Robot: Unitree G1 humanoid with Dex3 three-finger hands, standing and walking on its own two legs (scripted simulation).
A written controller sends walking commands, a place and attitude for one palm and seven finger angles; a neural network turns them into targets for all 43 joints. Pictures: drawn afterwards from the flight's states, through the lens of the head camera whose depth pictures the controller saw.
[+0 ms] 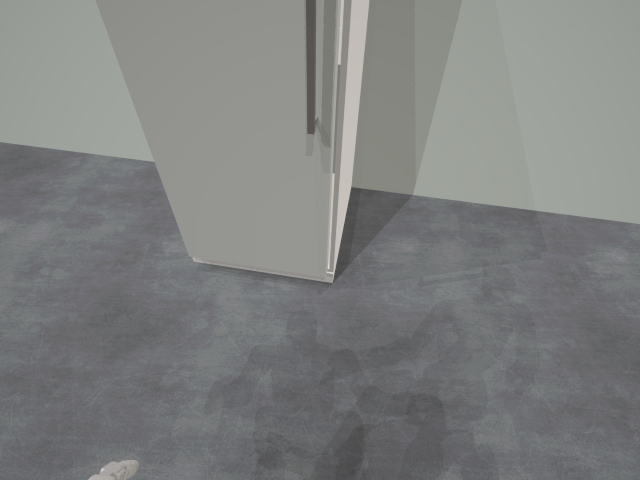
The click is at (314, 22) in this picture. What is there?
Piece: fridge door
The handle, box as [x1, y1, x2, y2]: [306, 0, 317, 133]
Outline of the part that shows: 306,0 307,133 313,133 317,116 314,115 315,0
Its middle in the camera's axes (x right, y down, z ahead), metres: -0.02 -0.43 +0.77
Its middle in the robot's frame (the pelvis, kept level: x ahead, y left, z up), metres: +0.88 +0.07 +0.20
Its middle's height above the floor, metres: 0.97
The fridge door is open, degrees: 0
